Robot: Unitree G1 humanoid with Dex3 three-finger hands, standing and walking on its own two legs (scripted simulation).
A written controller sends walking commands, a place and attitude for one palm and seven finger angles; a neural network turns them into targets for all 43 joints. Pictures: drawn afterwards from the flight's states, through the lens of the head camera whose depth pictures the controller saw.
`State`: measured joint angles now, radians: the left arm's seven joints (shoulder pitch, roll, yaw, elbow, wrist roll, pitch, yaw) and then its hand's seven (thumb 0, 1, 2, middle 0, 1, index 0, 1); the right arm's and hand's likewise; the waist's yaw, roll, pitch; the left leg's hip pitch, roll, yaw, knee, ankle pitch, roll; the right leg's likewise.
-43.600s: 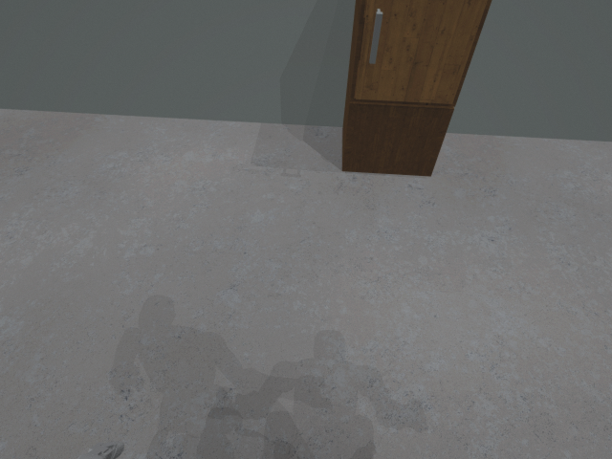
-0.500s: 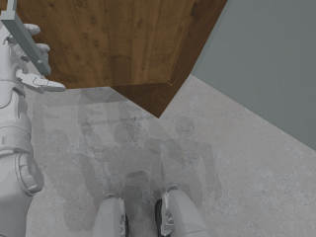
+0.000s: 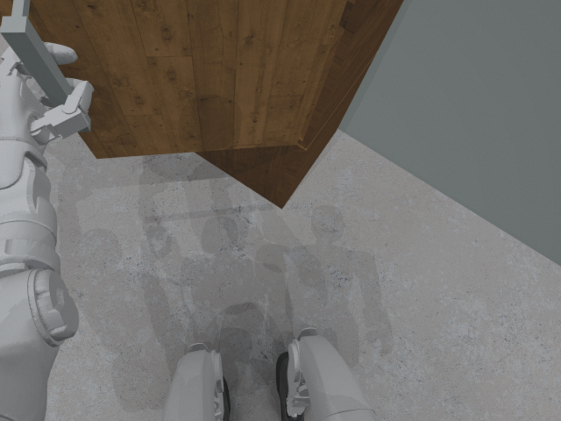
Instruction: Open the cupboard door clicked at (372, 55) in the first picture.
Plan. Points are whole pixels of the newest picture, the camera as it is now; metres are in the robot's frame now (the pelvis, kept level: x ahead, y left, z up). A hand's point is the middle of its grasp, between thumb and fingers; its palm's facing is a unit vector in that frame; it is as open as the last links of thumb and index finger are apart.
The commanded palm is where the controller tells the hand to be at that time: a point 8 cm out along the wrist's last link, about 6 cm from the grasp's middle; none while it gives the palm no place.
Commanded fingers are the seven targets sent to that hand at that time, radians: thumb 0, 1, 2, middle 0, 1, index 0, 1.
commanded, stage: close the thumb around the handle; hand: left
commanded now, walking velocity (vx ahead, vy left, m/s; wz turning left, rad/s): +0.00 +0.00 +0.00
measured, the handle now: (55, 71) +0.57 +0.26 +0.04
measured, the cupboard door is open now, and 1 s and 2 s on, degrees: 42 71 83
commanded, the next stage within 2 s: pull the door open along its arc in 0.14 s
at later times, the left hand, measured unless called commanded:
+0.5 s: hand (76, 121) +0.50 +0.22 +0.04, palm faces +0.08 -1.00 -0.01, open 5.8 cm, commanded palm +0.44 +0.26 +0.04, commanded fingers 0.00 0.90 0.90 -0.40 -1.35 -0.40 -1.35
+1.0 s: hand (147, 228) +0.35 +0.13 +0.04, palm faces +0.43 -0.90 +0.04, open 6.1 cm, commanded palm +0.28 +0.20 +0.04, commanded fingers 0.00 0.90 0.90 -0.40 -1.35 -0.40 -1.35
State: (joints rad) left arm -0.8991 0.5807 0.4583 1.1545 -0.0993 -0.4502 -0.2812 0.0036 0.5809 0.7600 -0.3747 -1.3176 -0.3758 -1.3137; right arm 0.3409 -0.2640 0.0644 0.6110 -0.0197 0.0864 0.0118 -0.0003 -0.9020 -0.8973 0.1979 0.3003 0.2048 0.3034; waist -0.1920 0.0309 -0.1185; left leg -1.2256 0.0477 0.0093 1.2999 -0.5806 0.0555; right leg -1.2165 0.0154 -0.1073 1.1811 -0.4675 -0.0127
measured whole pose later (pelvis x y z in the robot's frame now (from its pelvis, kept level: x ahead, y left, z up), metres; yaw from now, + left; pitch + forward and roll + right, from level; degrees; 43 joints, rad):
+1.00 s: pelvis +0.02 -0.02 +0.02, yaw +2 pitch +22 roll -1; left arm -0.07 -0.01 0.06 0.35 -0.02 -0.49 0.38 0.01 0.69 0.76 -0.33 -1.28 -0.36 -1.27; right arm 0.15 -0.18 0.01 0.52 -0.06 0.06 0.05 0.00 -0.90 -0.90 0.19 0.30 0.20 0.30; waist -0.02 0.00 -0.17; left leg -0.98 0.02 0.05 1.19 -0.59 0.03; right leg -1.02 0.00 -0.06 1.17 -0.52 -0.03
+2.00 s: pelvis +0.00 -0.05 +0.02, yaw +5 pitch +19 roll +0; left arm -0.05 -0.07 -0.10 0.43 0.08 -0.52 0.57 0.00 -0.43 0.33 -0.29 -1.06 -0.30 -1.05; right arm 0.17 -0.18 -0.01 0.62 -0.09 -0.04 0.02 0.01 -0.90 -0.90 0.20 0.30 0.20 0.30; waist -0.01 0.01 -0.16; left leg -0.98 0.00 0.00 1.20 -0.54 -0.01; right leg -1.01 -0.02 -0.11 1.18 -0.50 -0.07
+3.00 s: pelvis +0.00 -0.02 +0.00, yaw +4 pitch +20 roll -2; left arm 0.33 0.11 -0.13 -0.01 -0.07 -0.47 0.01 -0.01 -0.50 0.30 -0.17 -0.31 -0.18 -0.32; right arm 0.20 -0.20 0.02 0.44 -0.01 -0.04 0.01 0.01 -0.90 -0.90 0.20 0.30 0.20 0.30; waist 0.01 0.02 -0.16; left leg -1.03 0.00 0.01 1.29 -0.60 0.03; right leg -1.05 -0.03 -0.10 1.25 -0.54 -0.03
